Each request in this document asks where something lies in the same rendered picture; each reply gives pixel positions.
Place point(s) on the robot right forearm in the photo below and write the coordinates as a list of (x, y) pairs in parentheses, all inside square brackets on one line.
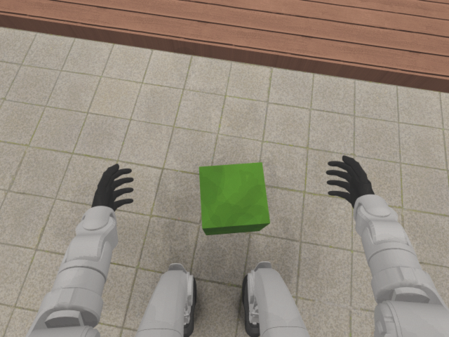
[(396, 271)]

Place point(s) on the robot left forearm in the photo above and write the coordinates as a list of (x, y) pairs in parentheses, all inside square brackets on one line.
[(76, 296)]

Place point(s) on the robot right hand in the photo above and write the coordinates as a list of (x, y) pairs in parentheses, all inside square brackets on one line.
[(358, 185)]

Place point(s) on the robot right shin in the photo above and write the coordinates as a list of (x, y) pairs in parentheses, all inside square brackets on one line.
[(253, 311)]

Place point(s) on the robot left hand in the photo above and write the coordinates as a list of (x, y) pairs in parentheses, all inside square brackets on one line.
[(105, 194)]

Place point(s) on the left robot thigh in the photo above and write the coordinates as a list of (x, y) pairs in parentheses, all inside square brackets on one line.
[(164, 316)]

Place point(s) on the carton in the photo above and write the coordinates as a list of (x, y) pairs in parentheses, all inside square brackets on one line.
[(233, 198)]

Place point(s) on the robot right upper arm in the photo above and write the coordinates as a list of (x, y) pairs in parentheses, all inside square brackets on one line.
[(408, 319)]

